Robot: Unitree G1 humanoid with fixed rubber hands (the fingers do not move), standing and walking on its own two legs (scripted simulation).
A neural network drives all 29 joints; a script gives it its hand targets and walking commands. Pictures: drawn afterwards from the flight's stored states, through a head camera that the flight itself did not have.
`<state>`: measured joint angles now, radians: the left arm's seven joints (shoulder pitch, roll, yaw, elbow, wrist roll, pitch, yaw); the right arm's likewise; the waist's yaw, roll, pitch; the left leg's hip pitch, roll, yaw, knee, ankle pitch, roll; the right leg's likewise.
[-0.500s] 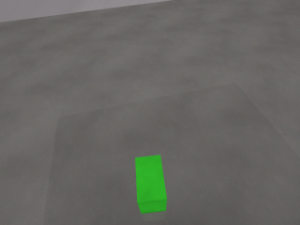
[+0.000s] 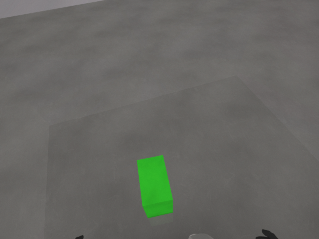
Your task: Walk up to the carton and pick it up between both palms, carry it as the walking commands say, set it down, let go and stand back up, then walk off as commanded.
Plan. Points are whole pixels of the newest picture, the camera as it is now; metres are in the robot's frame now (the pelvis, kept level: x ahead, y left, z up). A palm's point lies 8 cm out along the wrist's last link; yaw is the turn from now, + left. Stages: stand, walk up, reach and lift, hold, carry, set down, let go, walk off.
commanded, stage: walk up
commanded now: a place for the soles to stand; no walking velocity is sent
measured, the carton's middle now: (155, 187) +0.46 +0.08 -0.63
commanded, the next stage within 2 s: reach and lift in 0.62 s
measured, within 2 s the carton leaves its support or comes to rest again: neither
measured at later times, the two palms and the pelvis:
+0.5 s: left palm out of the picture +0.08 +0.27 -0.11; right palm out of the picture +0.04 -0.27 -0.12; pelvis +0.00 +0.01 +0.01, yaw -3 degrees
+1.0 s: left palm out of the picture +0.15 +0.28 -0.12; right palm (248, 211) +0.20 -0.22 -0.11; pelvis +0.01 +0.02 -0.02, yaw +8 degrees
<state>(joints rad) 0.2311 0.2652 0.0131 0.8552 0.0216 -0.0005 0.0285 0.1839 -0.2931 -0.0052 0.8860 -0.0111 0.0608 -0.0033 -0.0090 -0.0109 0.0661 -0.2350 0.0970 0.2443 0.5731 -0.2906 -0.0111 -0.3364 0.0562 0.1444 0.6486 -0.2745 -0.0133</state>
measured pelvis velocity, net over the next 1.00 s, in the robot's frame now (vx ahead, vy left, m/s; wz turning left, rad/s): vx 0.01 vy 0.02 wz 0.14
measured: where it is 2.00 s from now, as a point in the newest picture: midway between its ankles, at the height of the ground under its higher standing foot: outside the picture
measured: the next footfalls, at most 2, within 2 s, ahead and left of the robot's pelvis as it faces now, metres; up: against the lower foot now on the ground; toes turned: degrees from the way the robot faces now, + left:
none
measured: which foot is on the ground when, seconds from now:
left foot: down 0.00-1.00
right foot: down 0.00-1.00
